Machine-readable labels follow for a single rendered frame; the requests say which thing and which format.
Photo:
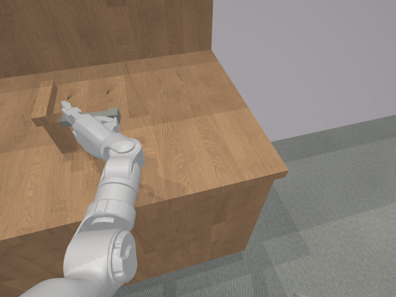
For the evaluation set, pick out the left robot upper arm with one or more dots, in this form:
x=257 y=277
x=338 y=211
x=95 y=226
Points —
x=97 y=263

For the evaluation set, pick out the tap lever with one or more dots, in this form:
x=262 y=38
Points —
x=111 y=113

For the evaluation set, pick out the robot left forearm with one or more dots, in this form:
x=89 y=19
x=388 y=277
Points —
x=113 y=206

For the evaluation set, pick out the counter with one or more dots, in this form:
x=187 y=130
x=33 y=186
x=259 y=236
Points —
x=209 y=166

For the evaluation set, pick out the robot left hand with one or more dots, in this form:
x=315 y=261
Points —
x=89 y=131

